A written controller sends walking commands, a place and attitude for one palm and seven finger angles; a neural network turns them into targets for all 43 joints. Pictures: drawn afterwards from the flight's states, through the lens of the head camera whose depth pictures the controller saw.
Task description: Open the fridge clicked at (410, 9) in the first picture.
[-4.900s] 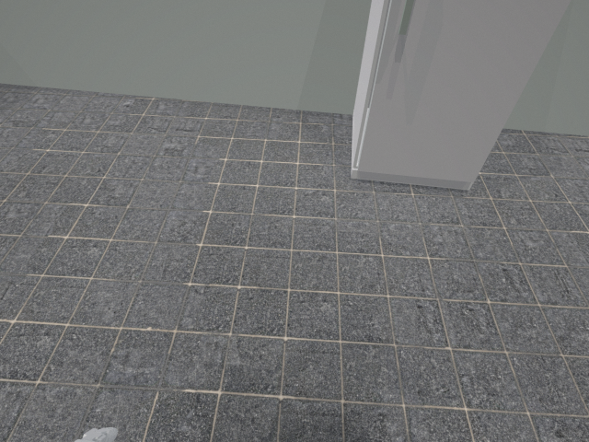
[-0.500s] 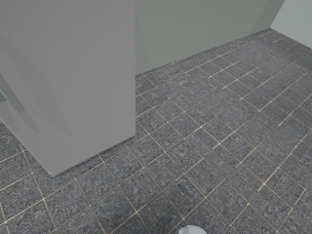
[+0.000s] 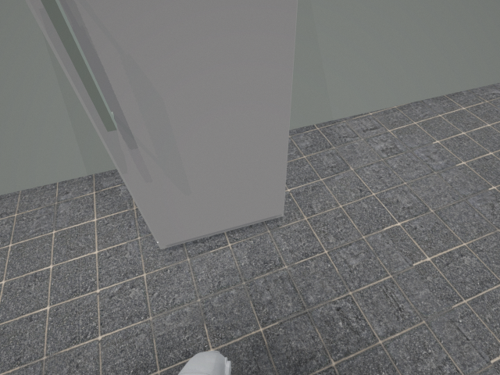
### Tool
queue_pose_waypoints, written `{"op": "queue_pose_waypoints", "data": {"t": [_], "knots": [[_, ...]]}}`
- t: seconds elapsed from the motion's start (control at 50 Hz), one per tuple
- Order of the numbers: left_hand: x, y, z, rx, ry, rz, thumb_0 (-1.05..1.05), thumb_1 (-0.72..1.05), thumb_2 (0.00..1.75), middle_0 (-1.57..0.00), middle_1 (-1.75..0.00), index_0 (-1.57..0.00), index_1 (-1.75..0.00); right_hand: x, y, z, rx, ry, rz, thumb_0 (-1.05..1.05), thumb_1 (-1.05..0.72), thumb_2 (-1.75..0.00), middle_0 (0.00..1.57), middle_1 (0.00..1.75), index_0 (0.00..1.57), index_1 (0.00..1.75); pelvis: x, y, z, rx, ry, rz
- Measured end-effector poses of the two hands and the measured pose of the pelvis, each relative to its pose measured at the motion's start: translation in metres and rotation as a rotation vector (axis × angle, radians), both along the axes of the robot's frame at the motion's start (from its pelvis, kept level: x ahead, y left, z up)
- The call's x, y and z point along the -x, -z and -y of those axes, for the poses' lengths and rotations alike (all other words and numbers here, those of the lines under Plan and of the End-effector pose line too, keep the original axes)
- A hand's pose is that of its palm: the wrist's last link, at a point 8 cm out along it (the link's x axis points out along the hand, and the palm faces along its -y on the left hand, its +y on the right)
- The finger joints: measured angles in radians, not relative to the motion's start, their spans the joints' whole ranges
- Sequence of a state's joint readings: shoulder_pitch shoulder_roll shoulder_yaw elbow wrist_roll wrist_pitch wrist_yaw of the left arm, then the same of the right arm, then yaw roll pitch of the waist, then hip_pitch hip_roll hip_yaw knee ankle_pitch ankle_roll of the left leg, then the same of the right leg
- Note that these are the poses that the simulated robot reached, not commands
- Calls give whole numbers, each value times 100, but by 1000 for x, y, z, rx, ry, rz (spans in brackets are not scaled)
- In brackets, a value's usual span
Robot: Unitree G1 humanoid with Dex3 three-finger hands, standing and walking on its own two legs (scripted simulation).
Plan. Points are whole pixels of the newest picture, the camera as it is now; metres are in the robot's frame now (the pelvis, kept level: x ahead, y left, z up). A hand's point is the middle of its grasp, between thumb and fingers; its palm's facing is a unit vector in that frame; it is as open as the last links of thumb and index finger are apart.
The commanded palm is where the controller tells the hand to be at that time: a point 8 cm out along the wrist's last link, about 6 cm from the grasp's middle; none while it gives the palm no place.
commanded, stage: turn to face it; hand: left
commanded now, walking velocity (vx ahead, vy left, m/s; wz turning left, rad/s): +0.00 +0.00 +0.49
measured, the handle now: (74, 44) +0.70 +0.40 +0.20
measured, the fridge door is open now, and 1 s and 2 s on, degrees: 0 0 0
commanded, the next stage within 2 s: take the last steps up to it in 0.44 s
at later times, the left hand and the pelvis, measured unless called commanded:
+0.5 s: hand out of the picture -0.04 +0.27 -0.17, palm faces +0.24 -0.93 -0.28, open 7.4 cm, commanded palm none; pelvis -0.04 +0.04 +0.00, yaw +11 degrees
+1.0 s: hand out of the picture -0.12 +0.18 -0.17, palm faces +0.39 -0.91 -0.14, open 7.4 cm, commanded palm none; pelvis -0.01 +0.05 +0.00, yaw +18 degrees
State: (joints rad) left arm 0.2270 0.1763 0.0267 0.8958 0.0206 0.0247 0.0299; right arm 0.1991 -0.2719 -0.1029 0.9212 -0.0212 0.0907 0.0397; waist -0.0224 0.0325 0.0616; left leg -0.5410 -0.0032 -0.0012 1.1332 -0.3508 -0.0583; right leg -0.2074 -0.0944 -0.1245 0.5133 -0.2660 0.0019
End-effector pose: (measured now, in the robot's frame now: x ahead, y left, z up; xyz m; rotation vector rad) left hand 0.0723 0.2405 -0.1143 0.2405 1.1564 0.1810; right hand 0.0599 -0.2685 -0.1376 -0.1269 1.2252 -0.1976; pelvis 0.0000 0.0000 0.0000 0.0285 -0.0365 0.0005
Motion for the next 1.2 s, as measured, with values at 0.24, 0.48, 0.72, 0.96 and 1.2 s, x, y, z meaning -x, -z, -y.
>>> {"op": "queue_pose_waypoints", "data": {"t": [0.24,0.48,0.72,0.96,1.2], "knots": [[101,40,-47,57,-199,-115,1,90,89,-20,-30,-21,-30,-48,-8,-51,73,-228,45,1,-91,-89,19,30,20,30,24,16,-32,17,-139,-21],[127,18,-73,17,-272,-121,1,91,90,-19,-30,-20,-30,-35,-12,-96,14,-296,51,0,-90,-89,20,30,20,30,42,0,-41,31,-194,-10],[137,4,-15,27,-296,-43,1,91,90,-20,-30,-20,-30,3,14,-67,-57,-295,-73,0,-91,-89,20,30,20,30,44,-1,-16,3,-251,-2],[205,22,18,179,-433,-250,1,91,90,-20,-30,-21,-30,-9,-3,-81,9,-337,-153,1,-91,-89,19,30,20,30,18,-6,-42,28,-304,-23],[161,35,-51,196,-388,-330,1,91,90,-20,-30,-20,-30,-39,-7,-148,22,-288,-64,0,-93,-89,20,30,20,30,-25,-3,-94,37,-271,-6]]}}
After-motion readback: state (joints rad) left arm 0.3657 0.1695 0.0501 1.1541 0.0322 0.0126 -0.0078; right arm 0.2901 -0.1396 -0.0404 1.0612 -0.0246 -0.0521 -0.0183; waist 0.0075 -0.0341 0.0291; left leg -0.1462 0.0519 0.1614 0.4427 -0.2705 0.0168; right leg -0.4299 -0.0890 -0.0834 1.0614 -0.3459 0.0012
